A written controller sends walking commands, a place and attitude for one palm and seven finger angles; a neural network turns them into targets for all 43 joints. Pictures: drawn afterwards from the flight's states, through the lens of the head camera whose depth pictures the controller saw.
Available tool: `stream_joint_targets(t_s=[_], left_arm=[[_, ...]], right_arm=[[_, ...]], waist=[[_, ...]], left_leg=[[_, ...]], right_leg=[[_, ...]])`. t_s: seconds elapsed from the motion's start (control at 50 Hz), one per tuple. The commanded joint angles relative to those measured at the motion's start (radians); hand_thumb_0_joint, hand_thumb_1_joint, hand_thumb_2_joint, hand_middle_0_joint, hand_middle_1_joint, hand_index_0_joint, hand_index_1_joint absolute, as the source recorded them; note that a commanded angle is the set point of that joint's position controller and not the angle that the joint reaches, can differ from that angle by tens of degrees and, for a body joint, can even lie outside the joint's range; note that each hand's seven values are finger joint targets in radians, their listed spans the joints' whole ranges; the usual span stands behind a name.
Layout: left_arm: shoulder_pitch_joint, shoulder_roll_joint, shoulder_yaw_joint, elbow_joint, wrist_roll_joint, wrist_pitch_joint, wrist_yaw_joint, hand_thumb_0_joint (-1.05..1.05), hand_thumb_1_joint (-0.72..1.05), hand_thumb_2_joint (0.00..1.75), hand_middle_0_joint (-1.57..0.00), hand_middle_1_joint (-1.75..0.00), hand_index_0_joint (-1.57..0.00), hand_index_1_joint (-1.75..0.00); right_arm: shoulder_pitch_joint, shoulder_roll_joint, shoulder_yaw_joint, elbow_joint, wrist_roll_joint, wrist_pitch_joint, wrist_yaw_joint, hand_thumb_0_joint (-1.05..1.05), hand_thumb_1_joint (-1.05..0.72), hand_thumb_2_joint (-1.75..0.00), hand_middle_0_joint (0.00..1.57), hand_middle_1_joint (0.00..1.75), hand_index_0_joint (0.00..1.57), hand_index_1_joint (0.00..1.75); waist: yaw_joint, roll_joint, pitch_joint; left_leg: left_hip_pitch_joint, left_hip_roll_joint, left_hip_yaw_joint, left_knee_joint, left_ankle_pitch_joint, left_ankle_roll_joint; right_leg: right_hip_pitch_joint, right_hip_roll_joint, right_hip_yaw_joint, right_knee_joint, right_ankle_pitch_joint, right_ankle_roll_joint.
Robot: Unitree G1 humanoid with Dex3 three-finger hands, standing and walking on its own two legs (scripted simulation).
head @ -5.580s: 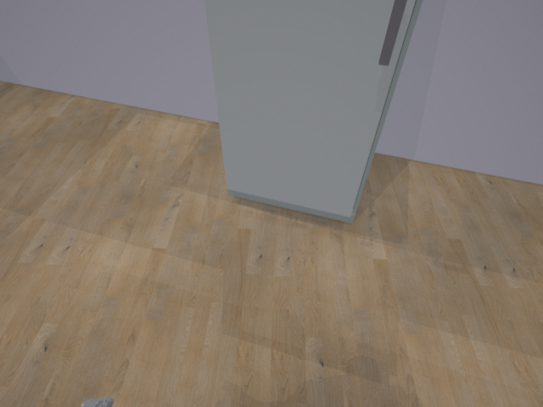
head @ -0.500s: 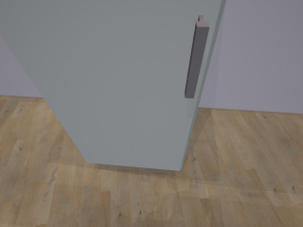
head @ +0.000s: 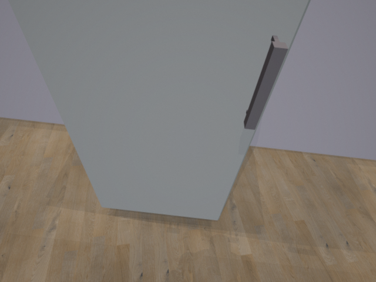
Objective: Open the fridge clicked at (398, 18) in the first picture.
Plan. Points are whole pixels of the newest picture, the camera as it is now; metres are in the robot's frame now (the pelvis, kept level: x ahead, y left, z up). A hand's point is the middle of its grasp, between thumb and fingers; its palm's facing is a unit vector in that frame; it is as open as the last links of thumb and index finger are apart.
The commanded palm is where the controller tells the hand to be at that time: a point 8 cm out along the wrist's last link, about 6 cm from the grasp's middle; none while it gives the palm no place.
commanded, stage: come to a stop and stand still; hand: right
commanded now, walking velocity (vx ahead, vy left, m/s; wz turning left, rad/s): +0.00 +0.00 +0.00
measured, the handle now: (260, 86) +0.53 -0.12 +0.17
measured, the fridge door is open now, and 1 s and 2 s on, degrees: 0 0 0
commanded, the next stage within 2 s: look again from close up in 0.18 s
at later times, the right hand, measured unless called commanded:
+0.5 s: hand out of the picture +0.02 -0.18 -0.17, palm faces +0.02 +0.98 -0.22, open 7.4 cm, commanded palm none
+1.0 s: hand out of the picture +0.05 -0.21 -0.16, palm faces +0.01 +0.97 -0.24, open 7.4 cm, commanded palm none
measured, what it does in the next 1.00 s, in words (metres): stands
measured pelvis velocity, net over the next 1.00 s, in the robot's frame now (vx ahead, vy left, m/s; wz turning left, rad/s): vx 0.02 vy -0.01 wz -0.01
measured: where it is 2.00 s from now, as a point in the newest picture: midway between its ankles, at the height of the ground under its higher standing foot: outside the picture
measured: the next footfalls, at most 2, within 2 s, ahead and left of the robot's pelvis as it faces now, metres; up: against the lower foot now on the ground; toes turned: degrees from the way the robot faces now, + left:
none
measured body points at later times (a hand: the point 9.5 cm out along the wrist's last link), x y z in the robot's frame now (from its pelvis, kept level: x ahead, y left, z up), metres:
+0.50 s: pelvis +0.01 +0.00 +0.00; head +0.02 +0.01 +0.45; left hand +0.03 +0.23 -0.16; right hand +0.02 -0.23 -0.15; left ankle +0.00 +0.11 -0.74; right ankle +0.02 -0.14 -0.74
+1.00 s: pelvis +0.02 -0.01 +0.01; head +0.03 +0.00 +0.46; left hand +0.04 +0.23 -0.15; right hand +0.05 -0.26 -0.15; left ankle +0.00 +0.11 -0.74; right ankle +0.02 -0.14 -0.74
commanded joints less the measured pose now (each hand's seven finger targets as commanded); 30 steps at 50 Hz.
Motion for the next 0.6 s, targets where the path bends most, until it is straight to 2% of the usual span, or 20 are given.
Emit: stream_joint_targets(t_s=[0.0, 0.1, 0.16, 0.22, 0.48, 0.52, 0.58], left_arm=[[0.034, 0.063, 0.008, -0.024, -0.002, -0.021, 0.004, 0.0, 0.9, 0.9, -0.2, -0.3, -0.2, -0.3], [0.027, 0.07, 0.008, -0.012, -0.002, -0.022, 0.006, 0.0, 0.9, 0.9, -0.2, -0.3, -0.2, -0.3], [0.021, 0.079, 0.008, -0.007, -0.002, -0.025, 0.008, 0.0, 0.9, 0.9, -0.2, -0.3, -0.2, -0.3], [0.014, 0.084, 0.008, -0.006, -0.003, -0.027, 0.01, 0.0, 0.9, 0.9, -0.2, -0.3, -0.2, -0.3], [-0.023, 0.107, 0.012, -0.007, -0.001, -0.028, 0.01, 0.0, 0.9, 0.9, -0.2, -0.3, -0.2, -0.3], [-0.025, 0.11, 0.013, -0.007, -0.001, -0.03, 0.01, 0.0, 0.9, 0.9, -0.2, -0.3, -0.2, -0.3], [-0.038, 0.118, 0.014, -0.008, -0.001, -0.029, 0.01, 0.0, 0.9, 0.9, -0.2, -0.3, -0.2, -0.3]], right_arm=[[0.043, -0.136, -0.031, -0.025, 0.002, -0.02, -0.01, 0.0, -0.9, -0.9, 0.2, 0.3, 0.2, 0.3], [0.044, -0.139, -0.032, -0.013, 0.002, -0.02, -0.009, 0.0, -0.9, -0.9, 0.2, 0.3, 0.2, 0.3], [0.042, -0.142, -0.035, -0.008, 0.003, -0.019, -0.008, 0.0, -0.9, -0.9, 0.2, 0.3, 0.2, 0.3], [0.044, -0.141, -0.036, -0.005, 0.002, -0.02, -0.009, 0.0, -0.9, -0.9, 0.2, 0.3, 0.2, 0.3], [0.017, -0.158, -0.04, -0.01, 0.001, -0.016, -0.006, 0.0, -0.9, -0.9, 0.2, 0.3, 0.2, 0.3], [0.016, -0.164, -0.041, -0.011, 0.0, -0.017, -0.006, 0.0, -0.9, -0.9, 0.2, 0.3, 0.2, 0.3], [0.004, -0.167, -0.041, -0.012, 0.001, -0.015, -0.005, 0.0, -0.9, -0.9, 0.2, 0.3, 0.2, 0.3]], waist=[[-0.01, 0.083, 0.052], [-0.011, 0.075, 0.049], [-0.013, 0.041, 0.033], [-0.016, 0.048, 0.032], [-0.022, 0.047, 0.035], [-0.022, 0.046, 0.017], [-0.023, 0.04, 0.026]], left_leg=[[-0.071, 0.092, -0.101, -0.175, 0.062, 0.037], [-0.059, 0.09, -0.099, -0.181, 0.079, 0.036], [-0.04, 0.089, -0.093, -0.172, 0.105, 0.036], [-0.024, 0.087, -0.087, -0.166, 0.141, 0.034], [-0.016, 0.087, -0.071, -0.163, 0.14, 0.029], [-0.001, 0.089, -0.068, -0.153, 0.186, 0.028], [-0.009, 0.087, -0.07, -0.155, 0.158, 0.027]], right_leg=[[0.024, -0.04, 0.034, -0.068, 0.055, -0.035], [0.035, -0.045, 0.036, -0.077, 0.067, -0.032], [0.038, -0.051, 0.037, -0.085, 0.085, -0.032], [0.036, -0.054, 0.041, -0.086, 0.104, -0.033], [0.042, -0.062, 0.055, -0.104, 0.121, -0.037], [0.054, -0.064, 0.056, -0.101, 0.155, -0.039], [0.051, -0.067, 0.06, -0.112, 0.136, -0.04]])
